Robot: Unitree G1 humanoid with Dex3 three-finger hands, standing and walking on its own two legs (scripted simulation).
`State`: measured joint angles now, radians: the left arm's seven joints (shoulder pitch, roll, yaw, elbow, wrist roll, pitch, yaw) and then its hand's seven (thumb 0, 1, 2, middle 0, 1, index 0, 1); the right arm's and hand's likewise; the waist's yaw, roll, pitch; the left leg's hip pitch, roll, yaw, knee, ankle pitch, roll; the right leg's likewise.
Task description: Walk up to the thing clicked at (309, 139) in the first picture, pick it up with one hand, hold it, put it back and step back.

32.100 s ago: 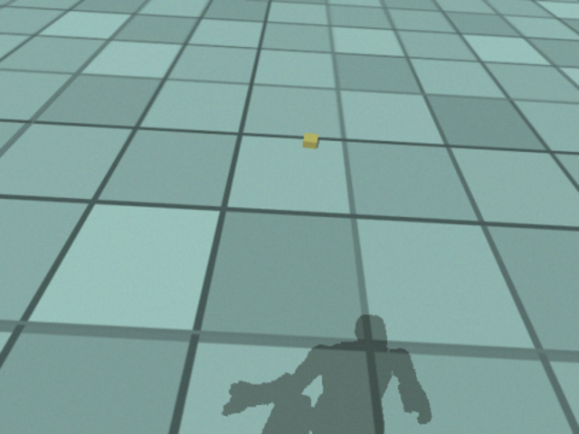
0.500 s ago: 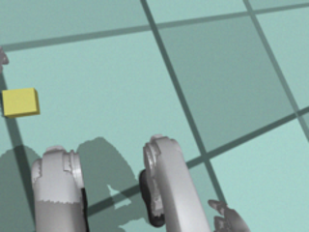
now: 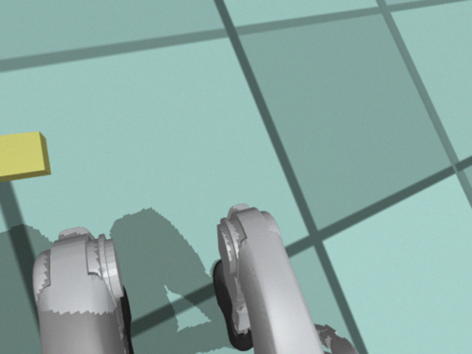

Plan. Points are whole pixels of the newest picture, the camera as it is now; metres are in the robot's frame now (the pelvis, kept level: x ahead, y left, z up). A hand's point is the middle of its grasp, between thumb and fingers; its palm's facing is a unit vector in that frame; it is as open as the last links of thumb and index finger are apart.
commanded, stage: home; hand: left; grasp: from above
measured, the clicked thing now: (20, 156) +0.48 +0.33 -0.31
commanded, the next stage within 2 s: none
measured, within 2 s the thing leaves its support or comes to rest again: neither
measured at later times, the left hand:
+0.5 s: hand out of the picture +0.29 +0.28 +0.07, palm faces -0.16 -0.75 -0.64, open 7.5 cm
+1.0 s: hand out of the picture +0.23 +0.23 +0.28, palm faces +0.23 -0.95 -0.23, open 7.4 cm
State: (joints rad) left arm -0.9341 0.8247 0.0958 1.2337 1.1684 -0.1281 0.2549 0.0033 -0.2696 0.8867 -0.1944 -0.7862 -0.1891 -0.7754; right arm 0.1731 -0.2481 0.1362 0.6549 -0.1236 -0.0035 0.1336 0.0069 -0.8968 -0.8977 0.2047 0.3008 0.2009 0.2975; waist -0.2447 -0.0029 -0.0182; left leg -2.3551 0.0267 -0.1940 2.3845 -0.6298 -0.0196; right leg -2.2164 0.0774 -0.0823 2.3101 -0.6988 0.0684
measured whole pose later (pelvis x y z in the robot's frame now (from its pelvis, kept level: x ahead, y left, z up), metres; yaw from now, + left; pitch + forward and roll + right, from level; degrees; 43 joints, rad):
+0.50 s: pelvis +0.01 +0.00 +0.18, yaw +7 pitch +30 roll -6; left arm -0.17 0.46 0.04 0.37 0.39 0.15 0.01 0.01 0.86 0.89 -0.21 -0.31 -0.21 -0.31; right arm 0.07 -0.27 0.00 0.57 0.03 -0.02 0.01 0.01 -0.91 -0.90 0.20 0.30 0.20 0.30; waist -0.05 0.02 -0.17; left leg -1.76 0.04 -0.11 1.83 -0.60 -0.02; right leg -1.65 0.03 -0.04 1.78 -0.66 0.04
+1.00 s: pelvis +0.07 +0.01 +0.35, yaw +11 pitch +16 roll -4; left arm 0.36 0.24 0.06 -0.02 -0.06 0.44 0.07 0.01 0.91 0.90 -0.20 -0.30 -0.20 -0.30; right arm 0.26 -0.20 0.06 0.53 0.04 -0.15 -0.16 0.02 -0.90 -0.90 0.21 0.30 0.20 0.30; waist -0.08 0.05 -0.17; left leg -0.95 0.04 -0.08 1.17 -0.50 -0.02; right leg -0.85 0.02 -0.04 1.10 -0.54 0.02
